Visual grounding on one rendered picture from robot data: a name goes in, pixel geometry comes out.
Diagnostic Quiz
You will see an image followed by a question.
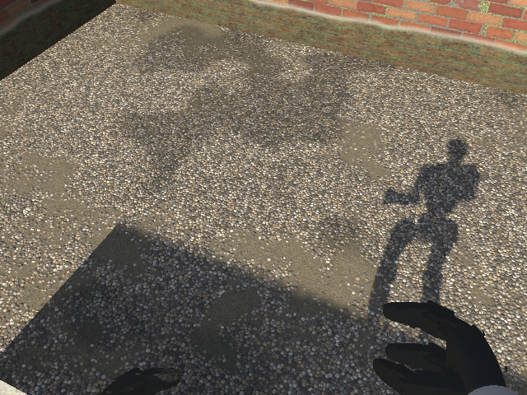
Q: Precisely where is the right robot hand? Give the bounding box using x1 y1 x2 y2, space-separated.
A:
373 300 508 395

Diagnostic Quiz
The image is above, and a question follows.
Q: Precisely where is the left robot hand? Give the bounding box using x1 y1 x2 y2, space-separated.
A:
96 368 181 395

